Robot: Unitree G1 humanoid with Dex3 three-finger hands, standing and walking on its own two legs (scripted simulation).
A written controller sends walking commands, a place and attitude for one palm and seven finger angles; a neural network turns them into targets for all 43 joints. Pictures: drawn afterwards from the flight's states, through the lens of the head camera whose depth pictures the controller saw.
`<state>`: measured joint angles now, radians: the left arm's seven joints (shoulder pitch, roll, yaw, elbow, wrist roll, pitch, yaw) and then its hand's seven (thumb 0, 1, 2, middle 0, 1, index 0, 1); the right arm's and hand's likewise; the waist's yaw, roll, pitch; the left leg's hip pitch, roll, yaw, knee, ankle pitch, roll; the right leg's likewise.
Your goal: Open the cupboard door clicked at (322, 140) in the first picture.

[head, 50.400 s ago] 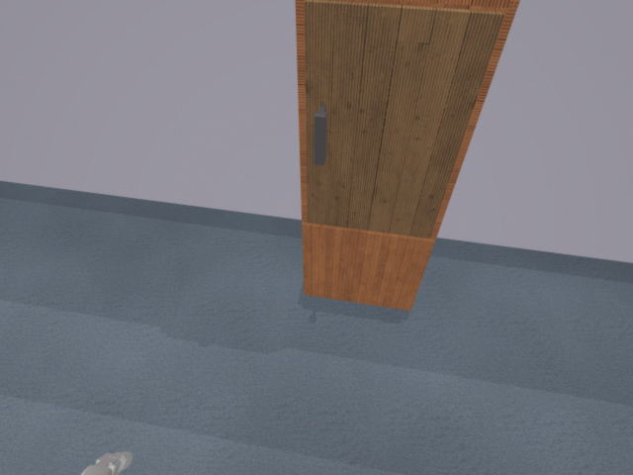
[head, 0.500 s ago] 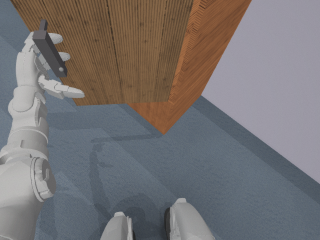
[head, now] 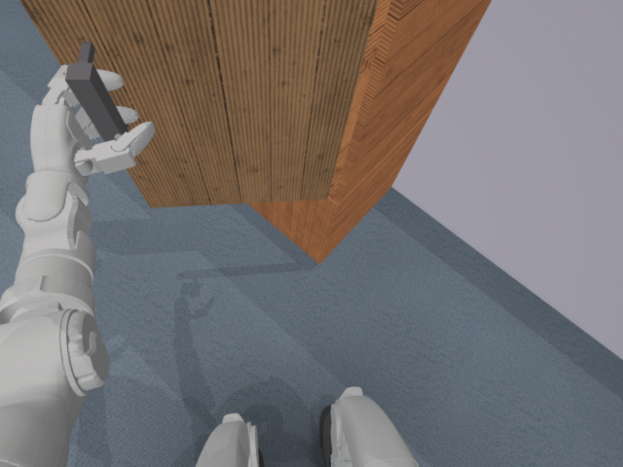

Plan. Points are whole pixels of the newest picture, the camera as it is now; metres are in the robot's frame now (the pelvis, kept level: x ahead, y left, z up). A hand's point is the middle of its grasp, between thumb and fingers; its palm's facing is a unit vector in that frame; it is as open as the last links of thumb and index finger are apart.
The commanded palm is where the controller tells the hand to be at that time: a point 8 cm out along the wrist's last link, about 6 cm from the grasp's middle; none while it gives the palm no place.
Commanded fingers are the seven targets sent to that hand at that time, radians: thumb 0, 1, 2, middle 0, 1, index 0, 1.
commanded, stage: close the thumb around the handle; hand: left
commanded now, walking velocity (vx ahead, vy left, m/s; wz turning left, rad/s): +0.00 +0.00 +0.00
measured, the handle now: (105, 100) +0.56 +0.22 +0.06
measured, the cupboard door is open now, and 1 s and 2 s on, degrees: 47 78 93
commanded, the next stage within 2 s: pull the door open along its arc in 0.24 s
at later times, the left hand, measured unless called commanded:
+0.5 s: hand (120, 141) +0.50 +0.20 +0.06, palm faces +0.04 -1.00 -0.02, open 6.1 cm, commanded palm +0.46 +0.24 +0.06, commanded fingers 0.00 0.90 0.90 -0.40 -1.35 -0.40 -1.35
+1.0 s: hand (177, 254) +0.35 +0.12 +0.06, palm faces +0.19 -0.98 +0.06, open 6.5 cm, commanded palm +0.29 +0.20 +0.06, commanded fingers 0.00 0.90 0.90 -0.40 -1.35 -0.40 -1.35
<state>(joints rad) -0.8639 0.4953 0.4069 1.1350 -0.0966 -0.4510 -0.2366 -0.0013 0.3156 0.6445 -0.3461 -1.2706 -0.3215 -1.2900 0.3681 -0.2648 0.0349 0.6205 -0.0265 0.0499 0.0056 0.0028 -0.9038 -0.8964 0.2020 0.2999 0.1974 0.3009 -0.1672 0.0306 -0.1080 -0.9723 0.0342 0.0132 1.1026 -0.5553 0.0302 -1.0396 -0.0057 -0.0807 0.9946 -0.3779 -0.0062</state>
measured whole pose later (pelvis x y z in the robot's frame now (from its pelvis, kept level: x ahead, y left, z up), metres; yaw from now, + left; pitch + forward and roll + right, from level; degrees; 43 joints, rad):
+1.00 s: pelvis +0.02 +0.00 +0.02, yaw -1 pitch +18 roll -1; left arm -0.06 0.02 0.07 0.32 -0.10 -0.42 0.15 0.02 0.65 0.70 -0.31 -1.30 -0.32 -1.29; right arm 0.24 -0.21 -0.01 0.52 -0.02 0.03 0.06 0.01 -0.91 -0.90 0.20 0.30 0.19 0.30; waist -0.04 0.03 -0.16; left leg -0.74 0.02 0.06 0.96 -0.54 0.03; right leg -0.85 -0.01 -0.03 0.92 -0.38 0.00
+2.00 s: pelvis -0.02 -0.05 +0.01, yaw +4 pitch +13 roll +1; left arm -0.02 -0.11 -0.13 0.30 0.10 -0.36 0.59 0.00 -0.27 0.39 -0.31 -1.20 -0.31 -1.21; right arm 0.17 -0.19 -0.02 0.63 -0.08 -0.06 -0.01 0.01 -0.90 -0.90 0.20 0.30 0.20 0.30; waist 0.00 0.03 -0.14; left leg -0.74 0.01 -0.02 1.01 -0.50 -0.03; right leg -0.84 -0.03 -0.10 1.01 -0.40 -0.07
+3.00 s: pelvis -0.01 -0.01 +0.01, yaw +2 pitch +13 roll +0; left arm 0.21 0.05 -0.21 0.06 0.01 -0.35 0.09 -0.01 -0.50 0.30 -0.14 -0.31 -0.14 -0.31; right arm 0.23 -0.21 0.01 0.47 -0.02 -0.07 0.02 0.01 -0.90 -0.90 0.20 0.30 0.20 0.30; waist 0.02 0.02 -0.12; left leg -0.75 -0.01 0.02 1.07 -0.55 0.03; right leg -0.85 -0.05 -0.06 1.04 -0.42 -0.01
